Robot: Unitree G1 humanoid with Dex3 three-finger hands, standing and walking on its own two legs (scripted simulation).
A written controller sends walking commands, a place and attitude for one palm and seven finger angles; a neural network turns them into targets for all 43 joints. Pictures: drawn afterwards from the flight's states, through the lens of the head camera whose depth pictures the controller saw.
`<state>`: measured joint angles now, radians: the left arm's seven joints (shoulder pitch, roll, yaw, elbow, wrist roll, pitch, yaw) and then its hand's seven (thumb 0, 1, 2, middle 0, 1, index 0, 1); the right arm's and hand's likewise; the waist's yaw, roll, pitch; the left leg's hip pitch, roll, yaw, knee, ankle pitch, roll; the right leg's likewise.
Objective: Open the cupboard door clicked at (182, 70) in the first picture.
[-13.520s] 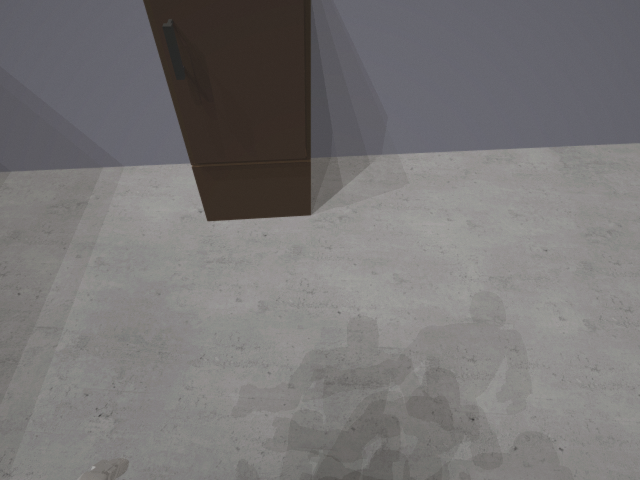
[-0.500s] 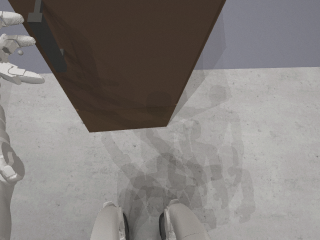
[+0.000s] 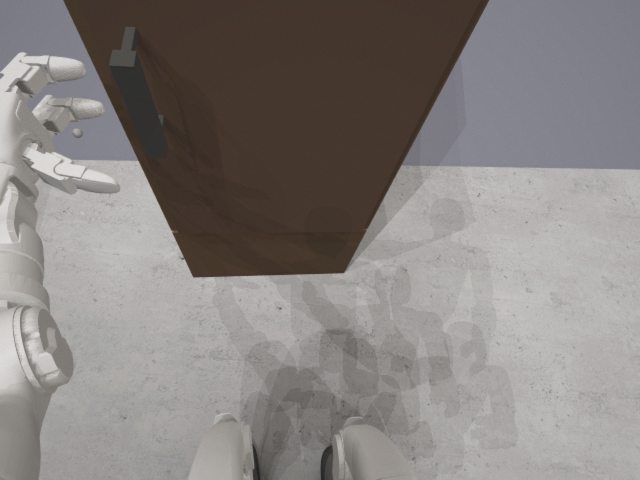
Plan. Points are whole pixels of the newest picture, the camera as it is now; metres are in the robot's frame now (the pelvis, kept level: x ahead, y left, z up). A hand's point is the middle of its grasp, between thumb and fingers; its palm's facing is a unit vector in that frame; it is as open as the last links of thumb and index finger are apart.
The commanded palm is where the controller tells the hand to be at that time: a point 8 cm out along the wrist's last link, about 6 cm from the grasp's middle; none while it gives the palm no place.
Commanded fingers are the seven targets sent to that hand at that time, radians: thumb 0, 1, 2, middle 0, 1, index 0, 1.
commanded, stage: move the hooked fingers beside the handle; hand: left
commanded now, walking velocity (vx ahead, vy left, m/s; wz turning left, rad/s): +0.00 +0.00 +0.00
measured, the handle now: (145, 98) +0.56 +0.18 +0.07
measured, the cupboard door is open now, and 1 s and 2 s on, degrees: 0 0 0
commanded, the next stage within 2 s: slide the fingers in behind the handle in 0.12 s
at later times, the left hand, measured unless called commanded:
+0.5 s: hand (102, 133) +0.50 +0.22 +0.07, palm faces -0.02 -1.00 +0.01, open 14.0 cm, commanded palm +0.49 +0.26 +0.07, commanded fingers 0.00 -0.50 0.30 -0.30 -1.20 -0.30 -1.20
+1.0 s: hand (142, 134) +0.50 +0.18 +0.07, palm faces -0.02 -1.00 -0.01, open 14.0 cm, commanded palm +0.49 +0.22 +0.07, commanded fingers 0.00 -0.50 0.30 -0.30 -1.20 -0.30 -1.20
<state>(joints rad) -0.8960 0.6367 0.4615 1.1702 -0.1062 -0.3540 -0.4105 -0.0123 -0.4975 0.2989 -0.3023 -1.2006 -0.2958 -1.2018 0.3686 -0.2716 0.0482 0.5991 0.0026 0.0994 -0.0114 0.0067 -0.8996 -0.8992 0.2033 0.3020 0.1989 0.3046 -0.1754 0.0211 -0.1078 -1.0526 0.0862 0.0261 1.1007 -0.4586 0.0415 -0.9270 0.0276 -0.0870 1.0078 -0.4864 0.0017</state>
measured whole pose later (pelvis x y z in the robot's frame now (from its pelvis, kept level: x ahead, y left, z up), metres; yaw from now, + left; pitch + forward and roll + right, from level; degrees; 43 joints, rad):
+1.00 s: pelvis -0.01 -0.01 +0.00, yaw +0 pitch +23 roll -4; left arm -0.94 0.51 0.38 1.19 -0.08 -0.40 -0.27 -0.01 -0.50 0.30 -0.30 -1.20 -0.30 -1.20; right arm 0.38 -0.26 0.03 0.63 -0.01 0.08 0.01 0.01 -0.90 -0.90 0.20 0.30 0.20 0.30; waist -0.18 0.03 -0.11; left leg -1.07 0.08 0.02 1.12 -0.45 0.03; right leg -0.95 0.03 -0.09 1.05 -0.49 -0.01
